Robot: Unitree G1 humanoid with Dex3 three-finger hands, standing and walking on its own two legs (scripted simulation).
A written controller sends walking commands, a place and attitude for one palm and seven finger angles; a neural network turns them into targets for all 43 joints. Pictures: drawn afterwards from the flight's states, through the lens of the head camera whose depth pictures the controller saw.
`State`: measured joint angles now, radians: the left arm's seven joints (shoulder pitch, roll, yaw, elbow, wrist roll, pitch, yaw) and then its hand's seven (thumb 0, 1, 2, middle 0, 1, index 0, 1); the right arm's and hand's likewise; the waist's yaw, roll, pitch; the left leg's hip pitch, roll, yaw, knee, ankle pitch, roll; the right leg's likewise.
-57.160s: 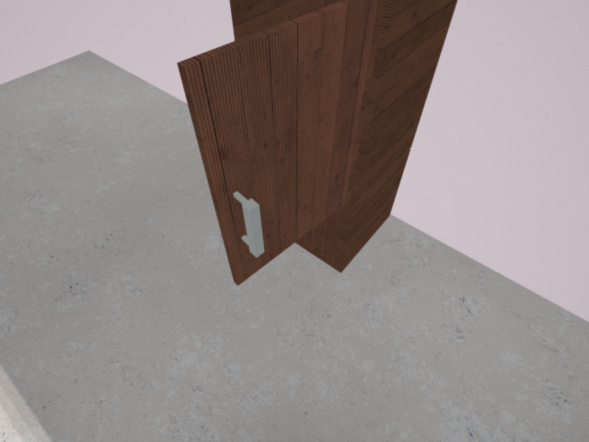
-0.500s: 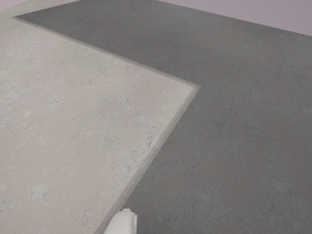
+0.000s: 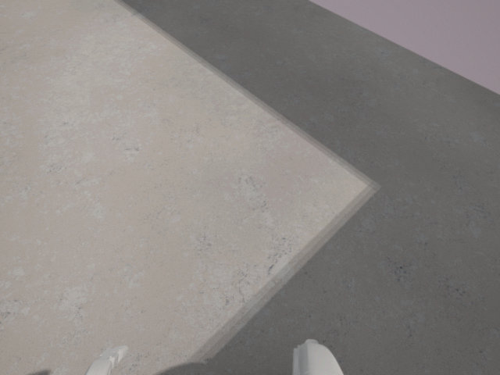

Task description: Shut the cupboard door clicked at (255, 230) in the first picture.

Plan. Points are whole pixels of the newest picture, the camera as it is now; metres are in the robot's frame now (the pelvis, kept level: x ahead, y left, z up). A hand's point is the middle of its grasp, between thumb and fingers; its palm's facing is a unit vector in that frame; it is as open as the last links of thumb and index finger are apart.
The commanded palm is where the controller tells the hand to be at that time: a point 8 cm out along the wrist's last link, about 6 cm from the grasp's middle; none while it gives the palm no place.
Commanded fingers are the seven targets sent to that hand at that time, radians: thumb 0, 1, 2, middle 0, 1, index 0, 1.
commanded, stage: turn to face it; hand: left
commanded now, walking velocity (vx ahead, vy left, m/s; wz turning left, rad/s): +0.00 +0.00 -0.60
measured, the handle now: out of the picture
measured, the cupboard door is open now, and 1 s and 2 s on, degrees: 25 25 25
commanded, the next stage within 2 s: none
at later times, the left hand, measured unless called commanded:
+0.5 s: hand (181, 338) +0.20 +0.13 -0.17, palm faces -0.21 -0.95 -0.23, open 7.4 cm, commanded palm none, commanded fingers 0.00 0.90 0.90 -0.20 -0.30 -0.20 -0.30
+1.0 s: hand (183, 251) +0.37 +0.16 -0.17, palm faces -0.49 -0.85 -0.22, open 7.4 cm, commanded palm none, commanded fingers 0.00 0.90 0.90 -0.20 -0.30 -0.20 -0.30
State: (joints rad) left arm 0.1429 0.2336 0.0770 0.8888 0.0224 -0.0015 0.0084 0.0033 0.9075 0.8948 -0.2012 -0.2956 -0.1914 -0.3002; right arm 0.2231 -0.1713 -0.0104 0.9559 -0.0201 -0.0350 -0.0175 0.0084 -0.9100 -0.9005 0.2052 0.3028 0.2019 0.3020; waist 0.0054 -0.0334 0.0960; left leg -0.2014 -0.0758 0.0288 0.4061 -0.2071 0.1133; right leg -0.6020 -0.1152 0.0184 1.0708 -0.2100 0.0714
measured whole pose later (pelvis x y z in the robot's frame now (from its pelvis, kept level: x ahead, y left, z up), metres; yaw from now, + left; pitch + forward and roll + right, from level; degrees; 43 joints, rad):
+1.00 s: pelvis +0.17 +0.02 +0.00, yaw -34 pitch +1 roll -3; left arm 0.18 0.30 0.12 0.86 0.02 0.09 -0.04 0.00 0.91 0.90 -0.20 -0.30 -0.19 -0.30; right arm 0.20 -0.19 -0.01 0.87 -0.03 0.01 -0.03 0.01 -0.91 -0.90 0.21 0.30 0.20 0.30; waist 0.02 -0.03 0.08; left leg -0.23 0.11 0.15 0.46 -0.24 0.01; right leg -0.49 -0.03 -0.01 1.13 -0.41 0.08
